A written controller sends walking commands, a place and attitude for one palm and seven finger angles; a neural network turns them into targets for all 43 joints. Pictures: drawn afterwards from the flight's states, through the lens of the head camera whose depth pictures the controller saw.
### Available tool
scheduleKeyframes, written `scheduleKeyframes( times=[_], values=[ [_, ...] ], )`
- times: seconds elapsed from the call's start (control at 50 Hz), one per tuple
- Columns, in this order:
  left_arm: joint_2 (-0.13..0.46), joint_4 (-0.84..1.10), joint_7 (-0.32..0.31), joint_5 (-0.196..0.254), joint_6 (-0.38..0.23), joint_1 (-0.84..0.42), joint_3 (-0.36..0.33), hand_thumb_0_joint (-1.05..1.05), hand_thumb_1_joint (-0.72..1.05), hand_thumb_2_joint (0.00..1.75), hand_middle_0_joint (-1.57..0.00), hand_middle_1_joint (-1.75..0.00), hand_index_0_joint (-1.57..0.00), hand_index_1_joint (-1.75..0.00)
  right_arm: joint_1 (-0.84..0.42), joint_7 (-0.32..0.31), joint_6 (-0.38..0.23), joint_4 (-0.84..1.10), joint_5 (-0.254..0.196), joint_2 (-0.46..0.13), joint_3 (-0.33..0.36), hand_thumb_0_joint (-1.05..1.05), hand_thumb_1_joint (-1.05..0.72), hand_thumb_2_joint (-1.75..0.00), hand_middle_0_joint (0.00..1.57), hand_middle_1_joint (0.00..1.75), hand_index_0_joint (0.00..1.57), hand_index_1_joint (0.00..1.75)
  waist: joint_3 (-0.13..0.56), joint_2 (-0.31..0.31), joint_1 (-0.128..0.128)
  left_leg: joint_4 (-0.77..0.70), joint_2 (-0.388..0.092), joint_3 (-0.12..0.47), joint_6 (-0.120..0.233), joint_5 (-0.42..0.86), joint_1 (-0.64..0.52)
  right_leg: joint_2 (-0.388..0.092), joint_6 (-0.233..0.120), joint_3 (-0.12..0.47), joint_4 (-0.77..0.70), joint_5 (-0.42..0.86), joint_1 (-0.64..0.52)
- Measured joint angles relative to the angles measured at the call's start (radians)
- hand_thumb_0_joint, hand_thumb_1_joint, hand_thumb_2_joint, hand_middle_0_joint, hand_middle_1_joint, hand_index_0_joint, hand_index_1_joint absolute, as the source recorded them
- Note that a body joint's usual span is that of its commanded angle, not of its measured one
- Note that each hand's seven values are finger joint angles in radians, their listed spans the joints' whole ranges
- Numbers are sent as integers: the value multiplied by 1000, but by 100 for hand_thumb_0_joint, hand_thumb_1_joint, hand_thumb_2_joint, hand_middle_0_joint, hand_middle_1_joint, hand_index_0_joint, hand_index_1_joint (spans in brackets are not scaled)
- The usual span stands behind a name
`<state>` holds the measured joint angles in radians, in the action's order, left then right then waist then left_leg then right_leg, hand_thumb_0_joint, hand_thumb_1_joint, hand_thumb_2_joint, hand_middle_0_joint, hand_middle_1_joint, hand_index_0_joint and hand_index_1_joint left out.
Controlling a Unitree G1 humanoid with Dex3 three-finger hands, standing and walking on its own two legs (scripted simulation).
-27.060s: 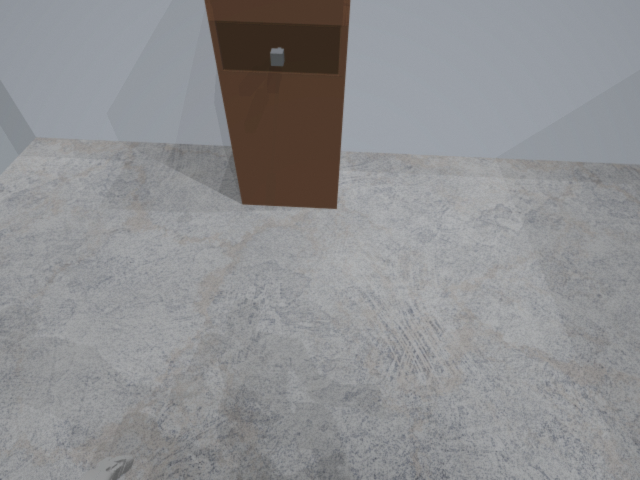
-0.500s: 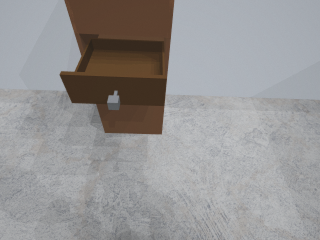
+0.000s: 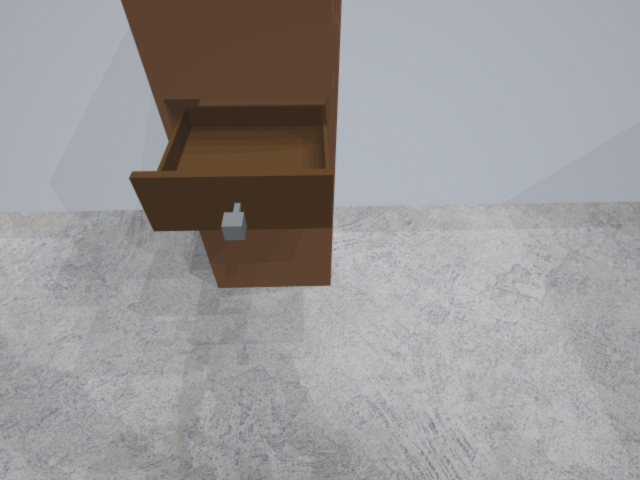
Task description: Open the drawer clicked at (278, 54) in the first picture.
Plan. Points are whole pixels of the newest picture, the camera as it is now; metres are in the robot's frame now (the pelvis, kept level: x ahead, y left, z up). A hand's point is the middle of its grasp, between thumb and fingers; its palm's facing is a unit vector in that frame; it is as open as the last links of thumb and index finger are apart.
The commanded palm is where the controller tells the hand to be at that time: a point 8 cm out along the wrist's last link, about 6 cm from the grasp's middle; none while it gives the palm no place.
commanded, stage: let the arm hang, fingers relaxed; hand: left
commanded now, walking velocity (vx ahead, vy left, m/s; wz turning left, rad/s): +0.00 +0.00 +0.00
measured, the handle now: (235, 218) +0.59 +0.20 -0.07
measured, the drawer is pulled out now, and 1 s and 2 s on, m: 0.29 0.29 0.29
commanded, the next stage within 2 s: look to check the result in 0.22 s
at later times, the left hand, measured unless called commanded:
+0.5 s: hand out of the picture +0.03 +0.20 -0.17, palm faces -0.01 -0.97 -0.25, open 7.4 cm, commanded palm none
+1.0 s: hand out of the picture +0.11 +0.23 -0.15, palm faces -0.03 -0.94 -0.33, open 7.4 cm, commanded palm none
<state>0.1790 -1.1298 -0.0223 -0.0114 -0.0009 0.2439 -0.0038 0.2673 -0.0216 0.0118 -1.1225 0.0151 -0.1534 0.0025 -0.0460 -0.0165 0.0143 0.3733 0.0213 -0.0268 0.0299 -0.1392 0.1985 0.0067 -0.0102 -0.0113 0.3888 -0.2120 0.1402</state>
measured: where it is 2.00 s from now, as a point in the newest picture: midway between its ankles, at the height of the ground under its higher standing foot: outside the picture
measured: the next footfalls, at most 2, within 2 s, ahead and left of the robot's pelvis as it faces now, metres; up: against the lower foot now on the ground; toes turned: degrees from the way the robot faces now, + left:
none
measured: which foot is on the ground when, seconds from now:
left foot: down 0.00-1.00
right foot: down 0.00-1.00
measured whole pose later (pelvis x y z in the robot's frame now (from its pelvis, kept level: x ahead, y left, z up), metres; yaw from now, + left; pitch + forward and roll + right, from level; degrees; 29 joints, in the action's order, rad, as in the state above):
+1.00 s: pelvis +0.03 -0.01 +0.00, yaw -1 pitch -2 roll +0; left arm 0.32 -1.13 -0.01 -0.01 -0.03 0.11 -0.02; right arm 0.11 -0.01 -0.01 -1.11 0.01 -0.31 0.02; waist -0.06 -0.01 0.01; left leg 0.30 0.01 -0.04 0.02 -0.14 0.13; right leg 0.02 -0.02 0.00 0.29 -0.20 0.07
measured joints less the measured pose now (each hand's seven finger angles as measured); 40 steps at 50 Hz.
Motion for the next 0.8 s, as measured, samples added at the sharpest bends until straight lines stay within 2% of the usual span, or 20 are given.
scheduleKeyframes(
  times=[0.26, 0.8],
  values=[
    [-7, -5, 0, 0, -8, -6, -4, 1, 90, 90, -20, -30, -20, -29, -12, -5, -12, -9, -3, -7, 12, 0, -91, -90, 20, 30, 20, 30, -15, 10, 1, -5, -3, -8, 1, -8, -9, 3, 1, 9, -14, 0, -10],
    [110, -2, 12, -1, -20, -101, -17, 1, 90, 90, -20, -30, -20, -29, -137, 7, -22, 7, -2, -131, 19, 0, -91, -90, 20, 30, 20, 30, -18, 7, -4, -55, -8, -9, -7, -3, -52, 8, -4, 12, -74, 11, -56]
  ],
)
